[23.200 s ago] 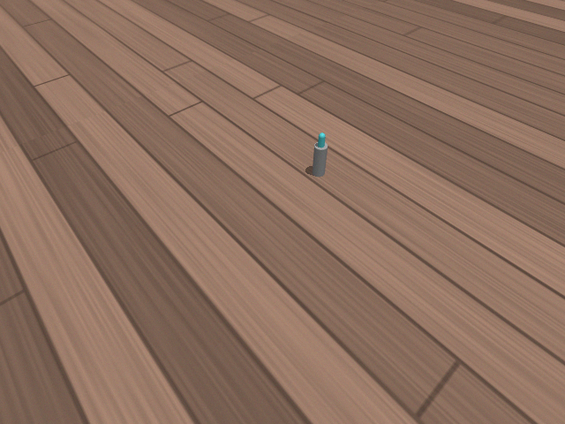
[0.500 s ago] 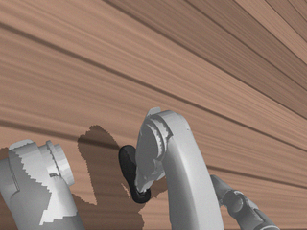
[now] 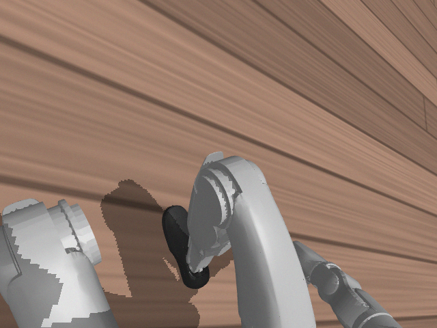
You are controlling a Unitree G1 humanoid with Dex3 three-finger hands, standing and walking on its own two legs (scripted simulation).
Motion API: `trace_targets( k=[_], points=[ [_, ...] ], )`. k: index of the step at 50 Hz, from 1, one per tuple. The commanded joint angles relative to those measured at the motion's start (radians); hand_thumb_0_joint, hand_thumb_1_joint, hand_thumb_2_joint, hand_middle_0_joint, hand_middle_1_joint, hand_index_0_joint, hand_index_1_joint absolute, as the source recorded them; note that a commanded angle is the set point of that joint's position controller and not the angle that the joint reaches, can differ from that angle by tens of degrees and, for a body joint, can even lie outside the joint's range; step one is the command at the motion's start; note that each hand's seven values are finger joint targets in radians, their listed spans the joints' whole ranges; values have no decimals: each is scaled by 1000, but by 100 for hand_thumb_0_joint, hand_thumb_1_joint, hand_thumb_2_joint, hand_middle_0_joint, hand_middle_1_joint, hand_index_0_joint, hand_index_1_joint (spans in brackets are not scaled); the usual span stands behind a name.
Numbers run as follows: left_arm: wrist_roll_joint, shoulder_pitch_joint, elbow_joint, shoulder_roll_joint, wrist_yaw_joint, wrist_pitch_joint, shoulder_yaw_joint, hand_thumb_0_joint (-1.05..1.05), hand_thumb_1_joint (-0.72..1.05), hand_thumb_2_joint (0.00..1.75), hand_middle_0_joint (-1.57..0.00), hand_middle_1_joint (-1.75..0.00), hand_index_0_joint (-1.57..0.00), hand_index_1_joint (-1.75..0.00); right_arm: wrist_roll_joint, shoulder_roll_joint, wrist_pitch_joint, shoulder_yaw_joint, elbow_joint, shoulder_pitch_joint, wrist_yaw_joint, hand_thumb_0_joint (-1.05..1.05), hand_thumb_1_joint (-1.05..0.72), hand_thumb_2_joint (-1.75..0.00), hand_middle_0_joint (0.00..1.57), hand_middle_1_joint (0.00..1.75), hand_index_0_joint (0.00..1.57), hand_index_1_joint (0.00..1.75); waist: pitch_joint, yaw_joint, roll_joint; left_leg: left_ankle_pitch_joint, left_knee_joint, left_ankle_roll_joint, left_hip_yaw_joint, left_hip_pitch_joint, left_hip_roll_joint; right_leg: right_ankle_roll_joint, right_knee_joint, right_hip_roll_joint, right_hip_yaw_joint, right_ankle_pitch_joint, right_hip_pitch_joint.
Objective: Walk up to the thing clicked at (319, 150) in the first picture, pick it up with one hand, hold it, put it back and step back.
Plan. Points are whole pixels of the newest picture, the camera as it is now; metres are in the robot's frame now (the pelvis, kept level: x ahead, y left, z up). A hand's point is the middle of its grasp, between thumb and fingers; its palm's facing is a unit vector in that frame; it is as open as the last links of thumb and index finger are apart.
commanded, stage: open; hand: left
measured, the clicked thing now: out of the picture +0.46 +0.31 -0.16
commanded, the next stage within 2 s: withdraw in 0.38 s
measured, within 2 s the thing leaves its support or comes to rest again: neither
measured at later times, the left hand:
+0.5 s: hand out of the picture +0.47 +0.32 -0.15, palm faces +0.48 -0.88 +0.01, open 14.9 cm
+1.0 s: hand out of the picture +0.45 +0.39 -0.04, palm faces +0.42 -0.90 -0.07, open 17.6 cm
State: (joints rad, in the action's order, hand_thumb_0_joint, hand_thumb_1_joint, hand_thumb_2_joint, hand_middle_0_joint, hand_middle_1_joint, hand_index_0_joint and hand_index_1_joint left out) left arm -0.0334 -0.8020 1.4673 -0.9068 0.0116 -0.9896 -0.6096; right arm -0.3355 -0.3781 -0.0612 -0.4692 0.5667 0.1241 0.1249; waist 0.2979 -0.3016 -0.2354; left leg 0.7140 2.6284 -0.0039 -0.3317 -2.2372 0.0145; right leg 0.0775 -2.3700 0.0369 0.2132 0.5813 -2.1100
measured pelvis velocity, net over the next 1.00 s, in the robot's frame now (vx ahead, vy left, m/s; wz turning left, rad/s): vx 0.00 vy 0.00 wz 0.04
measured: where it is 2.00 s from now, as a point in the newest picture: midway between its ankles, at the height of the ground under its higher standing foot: (140, 293)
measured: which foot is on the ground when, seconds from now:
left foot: down 0.00-1.00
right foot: down 0.00-1.00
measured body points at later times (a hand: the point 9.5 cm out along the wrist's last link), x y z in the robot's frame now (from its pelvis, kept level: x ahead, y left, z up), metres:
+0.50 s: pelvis +0.00 +0.00 +0.00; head +0.25 +0.17 +0.33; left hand +0.44 +0.37 -0.14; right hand +0.14 -0.26 -0.04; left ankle +0.08 +0.12 -0.26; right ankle +0.15 -0.12 -0.26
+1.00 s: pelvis +0.00 +0.00 +0.02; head +0.21 +0.16 +0.39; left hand +0.42 +0.44 -0.03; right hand +0.15 -0.26 -0.04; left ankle +0.08 +0.12 -0.26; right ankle +0.15 -0.12 -0.26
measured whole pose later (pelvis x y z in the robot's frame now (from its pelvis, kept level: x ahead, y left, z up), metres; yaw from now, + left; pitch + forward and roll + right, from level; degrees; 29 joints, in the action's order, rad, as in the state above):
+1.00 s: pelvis +0.00 +0.00 +0.02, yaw +3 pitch +23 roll -15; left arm -0.08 -0.79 1.18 -0.85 -0.18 -0.69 -0.55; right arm -0.19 -0.35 -0.10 -0.30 0.60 -0.03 0.10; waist 0.10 -0.22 -0.11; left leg 0.70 2.53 0.02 -0.25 -2.26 0.01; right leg 0.06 -2.32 0.00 0.16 0.61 -2.13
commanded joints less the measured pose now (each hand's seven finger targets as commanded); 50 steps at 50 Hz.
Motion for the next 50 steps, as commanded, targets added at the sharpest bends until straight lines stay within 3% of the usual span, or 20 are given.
trace_targets(
  k=[1,4,5,9,21,24,26,28,31,34,36,37,39,42,44,45,46,48,49,50],
  points=[
    [-10,-282,-188,-233,1,-96,-4,0,-23,72,-102,-95,-105,-92,-5,-359,-19,106,-1,-82,-15,0,-90,-90,20,30,20,30,-631,-105,594,-173,-343,-25,61,437,65,-76,140,34,114,-173,314],
    [-8,-298,-187,-226,3,-98,11,0,-27,55,-82,-74,-83,-74,-5,-361,-23,104,-3,-78,-13,0,-90,-89,20,30,20,30,-622,-114,595,-169,-346,-26,55,436,65,-75,138,33,116,-172,305],
    [-8,-268,-165,-222,3,-92,7,0,-33,49,-77,-68,-78,-67,-5,-358,-23,103,-6,-77,-13,0,-90,-89,20,30,20,30,-622,-104,585,-174,-342,-24,61,431,64,-76,141,35,112,-176,313],
    [-10,-229,-135,-211,1,-79,10,0,-44,36,-65,-54,-65,-53,-4,-356,-31,98,-14,-81,-13,0,-89,-89,20,30,20,30,-610,-97,567,-158,-347,-23,66,413,64,-77,152,37,115,-159,320],
    [-25,-247,-144,-217,-5,-81,6,0,-53,17,-34,-25,-34,-25,0,-353,-34,93,-27,-81,-13,0,-90,-90,20,30,20,30,-615,-106,536,-152,-336,-13,69,385,63,-73,161,41,114,-160,342],
    [-21,-257,-163,-219,-3,-83,12,0,-52,11,-26,-16,-25,-16,-2,-354,-34,92,-24,-78,-15,0,-90,-90,20,30,20,30,-622,-106,565,-175,-339,-20,65,416,66,-75,155,41,117,-176,332],
    [-11,-246,-147,-235,-6,-79,9,0,-61,13,-16,-16,-16,-16,-2,-356,-37,93,-24,-76,-18,0,-90,-90,20,30,20,30,-607,-103,564,-156,-343,-19,66,409,66,-77,157,40,117,-160,319],
    [-7,-261,-191,-268,-13,-82,2,0,-61,10,-11,-12,-11,-12,-1,-357,-38,95,-20,-74,-20,0,-90,-90,20,30,20,30,-612,-93,579,-152,-341,-17,72,407,66,-77,159,39,111,-157,324],
    [-15,-269,-264,-331,-29,-72,-44,0,-61,8,-9,-9,-9,-9,7,-361,-40,103,-23,-82,-24,0,-91,-90,20,30,20,30,-658,-66,625,-174,-350,-22,80,439,69,-80,152,37,101,-162,337],
    [-21,-241,-322,-359,-54,-36,-83,0,-61,7,-8,-7,-8,-8,20,-361,-44,126,-18,-98,-29,0,-91,-90,20,30,20,30,-705,-28,667,-191,-375,-30,83,483,70,-85,147,32,92,-165,322],
    [-22,-264,-397,-370,-81,-6,-82,0,-61,5,-8,-7,-8,-7,30,-353,-49,145,-13,-131,-34,0,-91,-90,20,30,20,30,-775,-20,707,-229,-385,-31,97,504,67,-87,150,30,80,-193,356],
    [-28,-234,-405,-360,-99,16,-87,0,-61,3,-8,-6,-8,-6,38,-350,-50,156,-22,-133,-38,0,-91,-90,20,30,20,30,-791,-9,701,-228,-388,-29,104,496,65,-88,153,29,76,-193,357],
    [-34,-237,-454,-309,-132,65,-49,0,-61,2,-7,-5,-8,-5,56,-337,-52,182,-14,-168,-42,0,-92,-90,20,30,20,30,-802,-3,723,-223,-413,-30,112,499,62,-95,159,22,66,-185,328],
    [-50,-213,-463,-181,-179,152,28,0,-61,0,-7,-5,-8,-4,93,-320,-49,228,-6,-203,-47,0,-91,-90,20,30,20,30,-765,-1,687,-181,-433,-22,121,462,54,-101,172,13,59,-154,244],
    [-67,-207,-427,-82,-203,208,85,0,-61,0,-7,-5,-9,-3,116,-300,-49,247,22,-246,-46,0,-91,-89,20,30,20,30,-731,-18,627,-148,-435,-13,122,422,47,-100,188,11,55,-134,212],
    [-78,-244,-464,-110,-206,225,66,0,-61,0,-6,-5,-9,-3,129,-295,-46,256,18,-259,-46,0,-90,-89,20,30,20,30,-733,-11,589,-124,-431,-4,128,385,42,-100,198,10,50,-116,213],
    [-87,-200,-415,-78,-214,247,68,0,-61,0,-6,-6,-9,-3,142,-295,-47,262,16,-265,-47,0,-89,-89,20,30,20,30,-710,-3,555,-114,-434,-1,127,377,40,-98,207,7,48,-110,204],
    [-91,-249,-455,-67,-223,262,84,0,-53,5,-6,-5,-5,-5,154,-281,-45,276,11,-266,-46,0,-86,-90,20,30,20,30,-714,3,532,-73,-441,6,132,349,33,-100,216,4,39,-75,187],
    [68,-196,-446,-235,-184,323,71,0,-53,4,-7,-8,-8,-7,188,-263,-62,331,37,-285,-49,0,-94,-92,20,30,20,30,-815,88,611,-99,-516,-1,160,477,29,-108,250,-7,14,-57,182],
    [59,-213,-459,-207,-168,360,60,0,-52,4,-7,-9,-8,-7,200,-262,-73,341,10,-293,-49,0,-93,-91,20,30,20,30,-851,78,630,-103,-541,-6,154,503,35,-108,251,-7,11,-53,178]
  ],
)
